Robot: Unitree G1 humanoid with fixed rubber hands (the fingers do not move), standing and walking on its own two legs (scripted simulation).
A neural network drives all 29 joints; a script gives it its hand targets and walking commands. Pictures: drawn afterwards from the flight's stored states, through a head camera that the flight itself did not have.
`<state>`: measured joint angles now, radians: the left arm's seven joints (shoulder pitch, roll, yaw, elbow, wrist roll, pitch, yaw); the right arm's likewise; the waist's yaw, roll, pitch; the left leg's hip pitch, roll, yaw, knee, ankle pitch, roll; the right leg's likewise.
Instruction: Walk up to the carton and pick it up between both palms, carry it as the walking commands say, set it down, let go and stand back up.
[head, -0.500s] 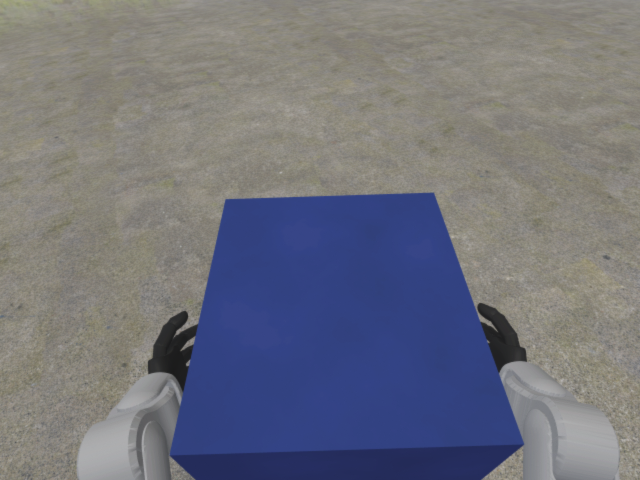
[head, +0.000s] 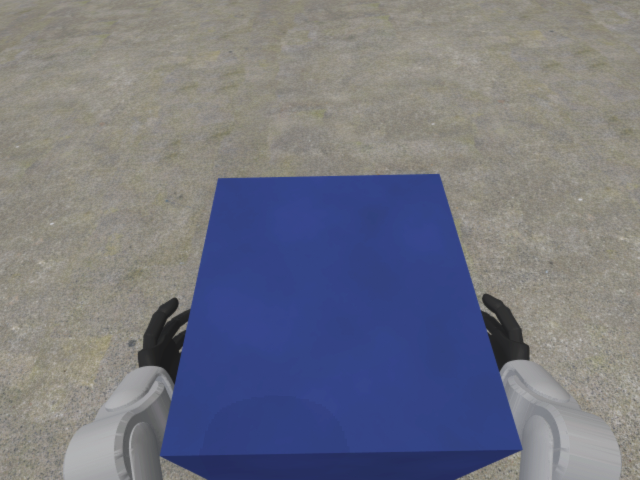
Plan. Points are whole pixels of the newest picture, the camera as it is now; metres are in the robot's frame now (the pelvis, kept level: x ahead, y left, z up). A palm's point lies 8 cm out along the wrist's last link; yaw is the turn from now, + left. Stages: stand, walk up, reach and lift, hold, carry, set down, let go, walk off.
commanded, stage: carry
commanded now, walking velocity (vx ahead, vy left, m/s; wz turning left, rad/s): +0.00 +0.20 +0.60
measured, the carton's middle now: (331, 337) +0.30 +0.00 +0.03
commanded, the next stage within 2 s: none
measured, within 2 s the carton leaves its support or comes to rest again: neither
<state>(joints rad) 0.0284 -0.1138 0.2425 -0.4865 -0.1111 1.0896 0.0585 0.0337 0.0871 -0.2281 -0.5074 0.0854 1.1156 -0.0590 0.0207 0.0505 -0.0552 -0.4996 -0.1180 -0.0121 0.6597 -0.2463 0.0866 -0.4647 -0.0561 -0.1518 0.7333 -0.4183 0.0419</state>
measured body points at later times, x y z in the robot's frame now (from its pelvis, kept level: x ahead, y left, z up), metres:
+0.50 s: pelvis -0.08 +0.12 +0.00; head -0.09 +0.14 +0.45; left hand +0.09 +0.38 +0.05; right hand +0.21 +0.03 +0.06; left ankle -0.08 +0.23 -0.72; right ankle -0.04 -0.02 -0.65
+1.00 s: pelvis -0.19 +0.20 +0.01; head -0.18 +0.18 +0.46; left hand -0.08 +0.48 +0.10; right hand +0.13 +0.18 +0.09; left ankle -0.27 +0.35 -0.68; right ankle -0.07 +0.07 -0.72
